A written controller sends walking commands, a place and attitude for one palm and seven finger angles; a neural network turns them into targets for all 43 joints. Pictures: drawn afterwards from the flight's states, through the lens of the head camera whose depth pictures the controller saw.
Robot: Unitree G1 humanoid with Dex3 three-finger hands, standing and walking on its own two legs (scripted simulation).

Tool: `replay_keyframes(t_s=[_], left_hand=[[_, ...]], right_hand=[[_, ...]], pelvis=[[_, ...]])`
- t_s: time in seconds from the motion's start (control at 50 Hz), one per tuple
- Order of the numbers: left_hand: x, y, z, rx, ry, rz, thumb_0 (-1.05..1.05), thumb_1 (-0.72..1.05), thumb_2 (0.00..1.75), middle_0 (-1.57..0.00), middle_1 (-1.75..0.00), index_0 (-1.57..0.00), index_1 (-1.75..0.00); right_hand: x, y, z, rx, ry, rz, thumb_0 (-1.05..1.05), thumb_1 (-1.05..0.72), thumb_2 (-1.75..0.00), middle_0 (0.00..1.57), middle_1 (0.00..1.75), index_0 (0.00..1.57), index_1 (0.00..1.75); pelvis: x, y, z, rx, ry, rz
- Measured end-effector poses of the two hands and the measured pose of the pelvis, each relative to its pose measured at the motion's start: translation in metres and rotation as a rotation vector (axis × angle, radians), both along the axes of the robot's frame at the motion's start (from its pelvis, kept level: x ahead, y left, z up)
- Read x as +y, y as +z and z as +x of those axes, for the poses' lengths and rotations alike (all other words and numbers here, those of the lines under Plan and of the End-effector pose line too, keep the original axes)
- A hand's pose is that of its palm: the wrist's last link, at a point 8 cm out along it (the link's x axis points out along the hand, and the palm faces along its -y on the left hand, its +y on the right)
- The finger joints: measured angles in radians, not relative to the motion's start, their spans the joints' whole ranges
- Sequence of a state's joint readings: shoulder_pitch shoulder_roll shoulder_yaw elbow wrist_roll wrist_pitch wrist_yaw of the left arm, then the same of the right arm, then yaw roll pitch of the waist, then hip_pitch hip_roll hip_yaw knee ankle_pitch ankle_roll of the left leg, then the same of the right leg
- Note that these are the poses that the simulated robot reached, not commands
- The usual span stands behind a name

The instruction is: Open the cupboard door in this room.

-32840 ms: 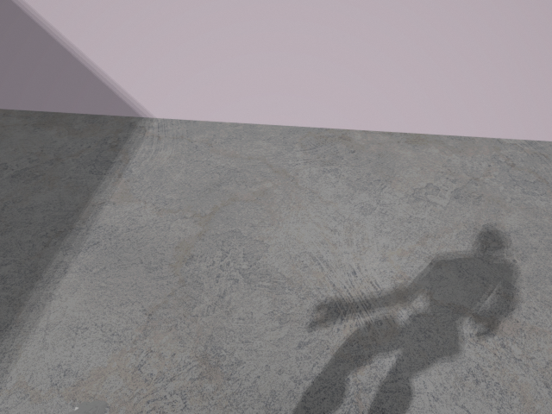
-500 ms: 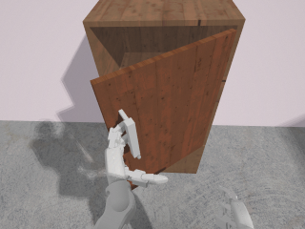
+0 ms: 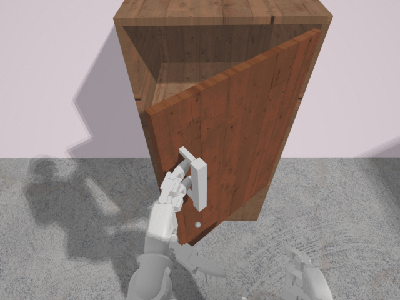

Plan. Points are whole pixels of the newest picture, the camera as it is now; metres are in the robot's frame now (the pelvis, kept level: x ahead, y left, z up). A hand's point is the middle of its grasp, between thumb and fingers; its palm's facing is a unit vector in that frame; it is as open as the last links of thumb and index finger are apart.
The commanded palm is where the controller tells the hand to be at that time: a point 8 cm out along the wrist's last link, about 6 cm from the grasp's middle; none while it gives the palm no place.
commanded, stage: slide the hand sideways off the handle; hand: left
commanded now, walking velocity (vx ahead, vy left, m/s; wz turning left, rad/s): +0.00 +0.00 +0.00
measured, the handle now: (192, 180) +0.33 +0.03 +0.09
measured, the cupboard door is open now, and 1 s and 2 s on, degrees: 40 40 40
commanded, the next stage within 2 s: draw the hand back to the body in 0.78 s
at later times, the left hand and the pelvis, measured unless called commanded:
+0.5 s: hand (173, 245) +0.20 +0.06 +0.09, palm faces -0.02 -1.00 +0.01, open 16.3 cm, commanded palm +0.17 +0.11 +0.08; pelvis +0.01 +0.00 -0.01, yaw +1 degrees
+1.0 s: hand (147, 260) +0.18 +0.09 +0.09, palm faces -0.02 -1.00 -0.04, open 16.4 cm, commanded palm +0.14 +0.15 +0.10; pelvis +0.01 -0.01 -0.02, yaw +1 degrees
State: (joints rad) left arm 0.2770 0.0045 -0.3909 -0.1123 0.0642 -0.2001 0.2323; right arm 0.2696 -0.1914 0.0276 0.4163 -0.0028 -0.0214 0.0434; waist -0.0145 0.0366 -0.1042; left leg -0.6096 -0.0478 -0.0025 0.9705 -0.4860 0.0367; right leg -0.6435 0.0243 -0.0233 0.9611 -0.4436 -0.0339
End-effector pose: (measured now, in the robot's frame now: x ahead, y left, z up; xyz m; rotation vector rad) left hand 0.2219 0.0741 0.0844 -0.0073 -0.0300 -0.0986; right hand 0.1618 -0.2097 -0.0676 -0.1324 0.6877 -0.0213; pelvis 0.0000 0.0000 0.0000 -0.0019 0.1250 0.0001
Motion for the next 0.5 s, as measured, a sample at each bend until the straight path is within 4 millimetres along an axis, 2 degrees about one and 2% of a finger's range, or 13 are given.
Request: replay_keyframes(t_s=[0.2,0.5], left_hand=[[0.017,0.003,-0.017,0.012,0.033,-0.004,-0.02,-0.5,0.3,-0.17,-0.3,-0.16,-0.31],[0.036,0.002,-0.04,0.031,0.077,-0.001,-0.02,-0.5,0.3,-0.16,-0.3,-0.15,-0.3]], right_hand=[[0.01,0.006,0.012,-0.029,0.024,0.001,0.02,-0.9,-0.9,0.21,0.3,0.2,0.3],[0.003,0.007,0.028,-0.067,0.047,-0.021,0.02,-0.9,-0.9,0.21,0.3,0.2,0.3]], pelvis=[[0.004,-0.001,0.003,-0.002,0.004,-0.008],[-0.002,-0.007,0.01,0.024,0.012,-0.006]])
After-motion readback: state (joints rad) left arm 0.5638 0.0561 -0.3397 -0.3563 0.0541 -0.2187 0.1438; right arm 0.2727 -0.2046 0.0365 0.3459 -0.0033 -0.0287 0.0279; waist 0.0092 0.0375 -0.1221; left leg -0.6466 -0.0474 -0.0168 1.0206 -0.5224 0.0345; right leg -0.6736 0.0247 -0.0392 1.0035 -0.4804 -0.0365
